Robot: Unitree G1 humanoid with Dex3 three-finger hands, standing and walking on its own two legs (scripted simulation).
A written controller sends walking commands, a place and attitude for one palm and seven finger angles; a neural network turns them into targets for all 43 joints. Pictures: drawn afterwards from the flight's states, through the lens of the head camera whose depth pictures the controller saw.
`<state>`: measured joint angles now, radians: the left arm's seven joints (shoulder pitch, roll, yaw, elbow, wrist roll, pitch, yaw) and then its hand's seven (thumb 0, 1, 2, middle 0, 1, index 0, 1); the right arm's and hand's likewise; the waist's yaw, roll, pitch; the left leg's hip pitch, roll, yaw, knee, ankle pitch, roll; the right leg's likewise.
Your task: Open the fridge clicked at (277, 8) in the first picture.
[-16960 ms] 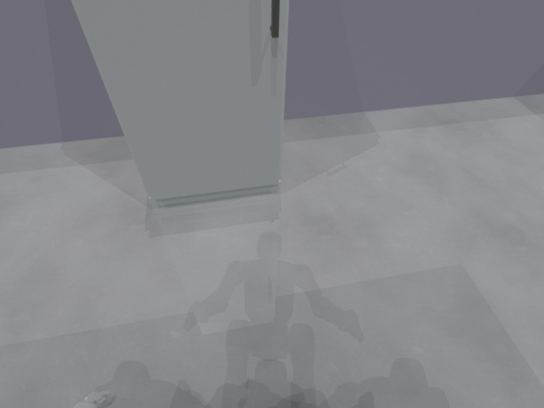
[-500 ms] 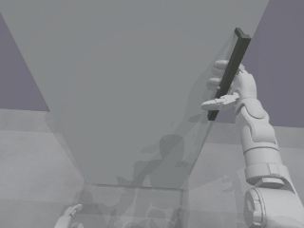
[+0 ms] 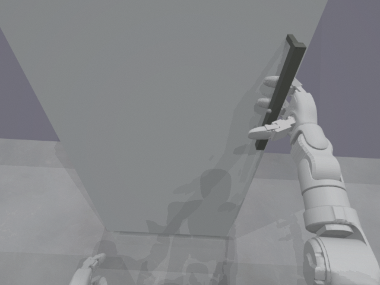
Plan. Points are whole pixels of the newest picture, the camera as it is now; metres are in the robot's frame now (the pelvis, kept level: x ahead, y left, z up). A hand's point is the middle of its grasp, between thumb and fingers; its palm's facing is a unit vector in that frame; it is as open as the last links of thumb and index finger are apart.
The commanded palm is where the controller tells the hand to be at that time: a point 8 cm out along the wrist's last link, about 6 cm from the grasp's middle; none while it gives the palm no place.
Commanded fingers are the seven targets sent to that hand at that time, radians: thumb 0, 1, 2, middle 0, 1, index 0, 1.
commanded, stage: slide the fingers in behind the handle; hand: right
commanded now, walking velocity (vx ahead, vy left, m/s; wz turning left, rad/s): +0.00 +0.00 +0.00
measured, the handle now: (273, 100) +0.48 -0.14 +0.18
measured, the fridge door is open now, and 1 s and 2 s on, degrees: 0 0 0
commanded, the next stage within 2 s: grip the handle and tug to test in 0.14 s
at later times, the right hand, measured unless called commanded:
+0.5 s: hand (274, 114) +0.41 -0.13 +0.19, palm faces -0.03 +1.00 +0.01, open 12.5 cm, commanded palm +0.39 -0.18 +0.19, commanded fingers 0.00 -0.15 -0.58 0.37 1.29 0.37 1.29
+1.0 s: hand (268, 111) +0.42 -0.12 +0.19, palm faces -0.03 +1.00 +0.00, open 5.3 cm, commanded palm +0.40 -0.17 +0.19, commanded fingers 0.00 -0.90 -0.90 0.45 1.40 0.45 1.40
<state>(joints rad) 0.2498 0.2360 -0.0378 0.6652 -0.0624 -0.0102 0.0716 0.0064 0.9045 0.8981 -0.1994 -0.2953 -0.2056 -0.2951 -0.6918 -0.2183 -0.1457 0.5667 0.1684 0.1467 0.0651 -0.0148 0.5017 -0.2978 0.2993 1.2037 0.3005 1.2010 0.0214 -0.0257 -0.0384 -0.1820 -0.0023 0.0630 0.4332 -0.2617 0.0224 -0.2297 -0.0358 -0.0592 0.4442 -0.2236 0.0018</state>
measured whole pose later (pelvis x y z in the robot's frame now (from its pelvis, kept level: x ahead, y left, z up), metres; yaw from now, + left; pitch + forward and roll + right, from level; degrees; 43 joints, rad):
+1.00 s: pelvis +0.00 +0.00 +0.00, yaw +0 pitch +1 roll +0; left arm 0.27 0.24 -0.04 0.68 -0.06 -0.01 0.07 0.01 0.90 0.90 -0.20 -0.30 -0.21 -0.30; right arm -0.70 -0.22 -0.14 0.58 0.16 0.14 0.05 0.01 -0.73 -0.83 0.43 1.39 0.43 1.38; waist 0.03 -0.03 -0.04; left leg -0.18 0.00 0.06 0.42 -0.25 0.02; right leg -0.23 -0.03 -0.06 0.44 -0.22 0.00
